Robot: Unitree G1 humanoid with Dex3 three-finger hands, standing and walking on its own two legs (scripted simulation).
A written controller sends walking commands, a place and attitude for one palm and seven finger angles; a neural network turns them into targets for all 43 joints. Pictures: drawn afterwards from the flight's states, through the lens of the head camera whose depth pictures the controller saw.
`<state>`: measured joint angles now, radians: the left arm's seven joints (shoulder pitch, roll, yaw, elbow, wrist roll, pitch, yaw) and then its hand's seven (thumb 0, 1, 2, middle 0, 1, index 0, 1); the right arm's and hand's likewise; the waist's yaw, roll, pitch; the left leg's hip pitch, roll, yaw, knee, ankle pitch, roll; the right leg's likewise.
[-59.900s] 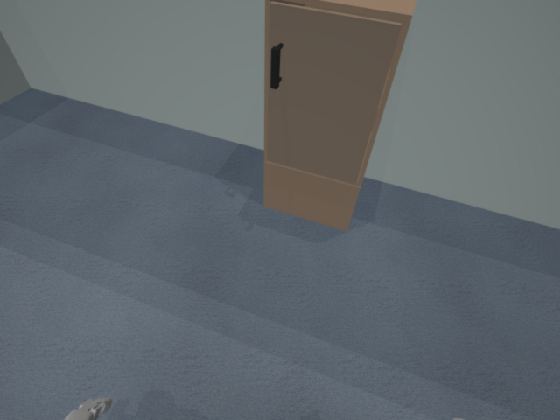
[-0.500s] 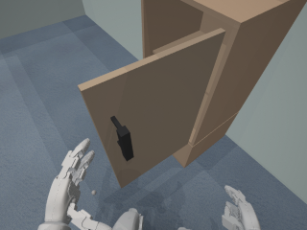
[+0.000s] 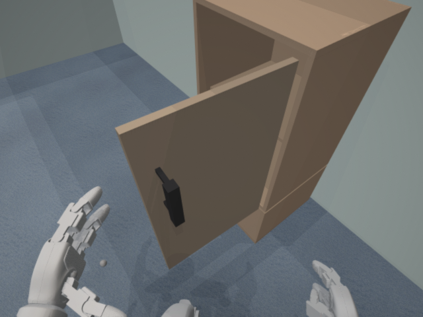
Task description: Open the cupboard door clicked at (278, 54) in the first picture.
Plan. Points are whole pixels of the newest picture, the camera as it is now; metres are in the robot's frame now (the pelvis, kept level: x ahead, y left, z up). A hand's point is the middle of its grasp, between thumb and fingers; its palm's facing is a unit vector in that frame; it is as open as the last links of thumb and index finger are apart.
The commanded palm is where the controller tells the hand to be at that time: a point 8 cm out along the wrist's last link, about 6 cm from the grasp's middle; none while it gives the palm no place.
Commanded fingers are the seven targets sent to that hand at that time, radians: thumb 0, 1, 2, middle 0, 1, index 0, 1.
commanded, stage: draw the hand back to the body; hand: left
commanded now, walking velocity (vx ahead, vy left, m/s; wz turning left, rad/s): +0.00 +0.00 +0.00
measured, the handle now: (169, 197) +0.33 +0.11 +0.05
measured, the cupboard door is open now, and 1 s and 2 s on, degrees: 87 87 87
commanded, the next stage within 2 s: step back with the hand held close in 1.30 s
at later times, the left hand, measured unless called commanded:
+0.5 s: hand (41, 244) +0.19 +0.25 +0.14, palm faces +0.28 -0.89 -0.35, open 14.1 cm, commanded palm +0.16 +0.29 +0.18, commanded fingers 0.00 0.20 0.60 -0.17 -0.30 -0.17 -0.30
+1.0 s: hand out of the picture +0.23 +0.28 +0.24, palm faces +0.43 -0.80 -0.42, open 8.3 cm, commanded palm +0.18 +0.32 +0.25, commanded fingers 0.00 0.90 0.90 -0.20 -0.30 -0.20 -0.30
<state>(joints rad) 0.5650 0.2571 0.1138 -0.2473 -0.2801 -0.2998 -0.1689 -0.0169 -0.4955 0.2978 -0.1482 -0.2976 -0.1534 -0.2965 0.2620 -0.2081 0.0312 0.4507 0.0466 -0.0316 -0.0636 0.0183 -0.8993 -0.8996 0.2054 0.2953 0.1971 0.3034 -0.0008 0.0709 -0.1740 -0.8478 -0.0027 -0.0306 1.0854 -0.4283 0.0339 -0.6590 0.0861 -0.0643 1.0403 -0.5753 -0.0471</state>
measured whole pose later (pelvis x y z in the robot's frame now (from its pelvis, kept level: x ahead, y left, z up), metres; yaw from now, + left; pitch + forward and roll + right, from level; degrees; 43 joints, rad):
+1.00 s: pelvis +0.04 +0.02 +0.07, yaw -1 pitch -1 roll -1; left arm 0.50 0.39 0.36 -0.46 -0.08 -0.05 0.13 0.00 0.73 0.82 -0.20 -0.30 -0.20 -0.30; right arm 0.22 -0.23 0.04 0.58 0.02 -0.07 -0.06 0.02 -0.90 -0.90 0.21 0.30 0.20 0.30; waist 0.05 0.05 -0.03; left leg -0.25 -0.05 0.02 0.50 -0.24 0.06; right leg -0.08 0.03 0.01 0.43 -0.34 -0.01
